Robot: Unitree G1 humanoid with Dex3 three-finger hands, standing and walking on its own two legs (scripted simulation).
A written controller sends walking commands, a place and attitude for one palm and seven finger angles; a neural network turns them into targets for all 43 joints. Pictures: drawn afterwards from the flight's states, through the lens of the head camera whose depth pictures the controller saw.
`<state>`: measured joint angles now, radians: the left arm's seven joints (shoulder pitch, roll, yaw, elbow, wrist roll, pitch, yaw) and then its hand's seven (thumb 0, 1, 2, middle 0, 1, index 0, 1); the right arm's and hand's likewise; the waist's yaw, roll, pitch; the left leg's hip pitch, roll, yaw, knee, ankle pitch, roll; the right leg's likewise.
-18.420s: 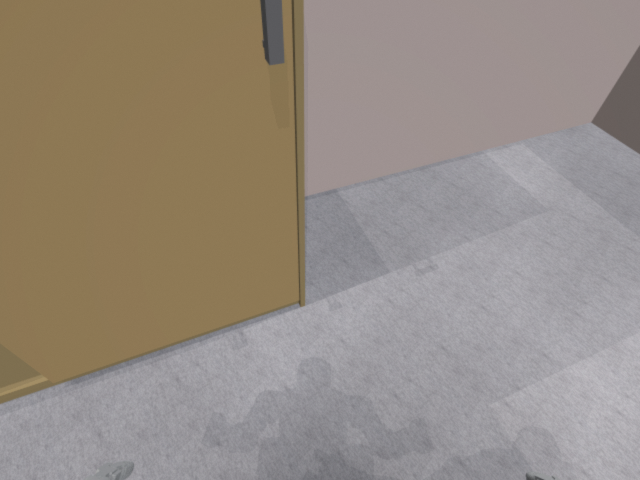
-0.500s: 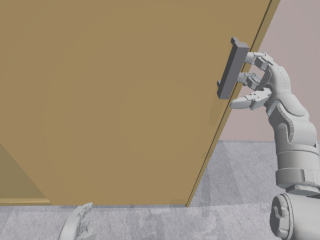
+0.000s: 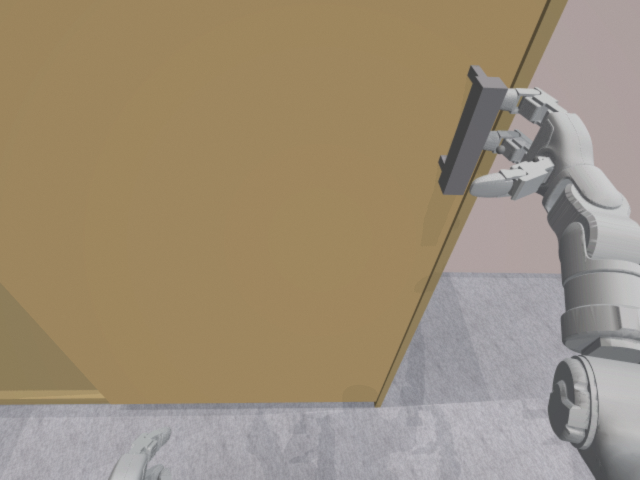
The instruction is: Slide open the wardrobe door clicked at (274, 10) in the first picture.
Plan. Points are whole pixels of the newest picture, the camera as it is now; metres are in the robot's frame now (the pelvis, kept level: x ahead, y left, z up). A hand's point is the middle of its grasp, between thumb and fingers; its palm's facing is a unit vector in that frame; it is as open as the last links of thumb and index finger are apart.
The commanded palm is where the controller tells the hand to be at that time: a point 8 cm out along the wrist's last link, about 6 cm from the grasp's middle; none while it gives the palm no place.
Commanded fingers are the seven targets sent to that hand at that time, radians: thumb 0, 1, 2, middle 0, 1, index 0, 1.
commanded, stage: slide the fingers in behind the handle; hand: right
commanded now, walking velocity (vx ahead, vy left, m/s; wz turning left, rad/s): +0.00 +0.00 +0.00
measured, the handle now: (463, 131) +0.48 -0.12 +0.23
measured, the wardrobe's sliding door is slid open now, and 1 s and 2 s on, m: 0.00 0.00 0.00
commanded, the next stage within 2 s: grip the handle and tug to test in 1.80 s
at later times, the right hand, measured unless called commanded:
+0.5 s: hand (494, 159) +0.42 -0.14 +0.24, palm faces -0.10 +1.00 -0.01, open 14.0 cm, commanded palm +0.39 -0.20 +0.24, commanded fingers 0.00 0.50 -0.30 0.30 1.20 0.30 1.20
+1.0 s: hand (474, 159) +0.41 -0.12 +0.24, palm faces -0.07 +1.00 -0.01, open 14.2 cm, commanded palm +0.39 -0.17 +0.24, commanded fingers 0.00 0.50 -0.30 0.30 1.20 0.30 1.20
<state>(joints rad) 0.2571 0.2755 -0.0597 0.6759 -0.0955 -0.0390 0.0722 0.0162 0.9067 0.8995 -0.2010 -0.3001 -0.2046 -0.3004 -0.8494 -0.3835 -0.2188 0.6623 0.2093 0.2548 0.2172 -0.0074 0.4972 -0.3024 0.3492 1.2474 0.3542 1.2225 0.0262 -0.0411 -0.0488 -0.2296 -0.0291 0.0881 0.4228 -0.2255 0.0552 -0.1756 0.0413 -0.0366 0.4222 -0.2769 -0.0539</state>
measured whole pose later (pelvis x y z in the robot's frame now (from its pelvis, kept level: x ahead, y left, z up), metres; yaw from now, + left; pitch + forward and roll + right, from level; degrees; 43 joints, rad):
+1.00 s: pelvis +0.00 +0.00 +0.00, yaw +0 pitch +0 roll +0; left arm 0.20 0.25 -0.07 0.65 -0.08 -0.01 0.05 0.02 0.91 0.90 -0.20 -0.30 -0.20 -0.30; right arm -0.73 -0.26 -0.17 0.41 0.21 0.34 0.10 -0.01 0.50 -0.30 0.30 1.20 0.26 1.18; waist 0.01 -0.05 -0.05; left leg -0.20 -0.02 0.08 0.43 -0.23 0.05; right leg -0.14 0.05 -0.04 0.41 -0.28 -0.06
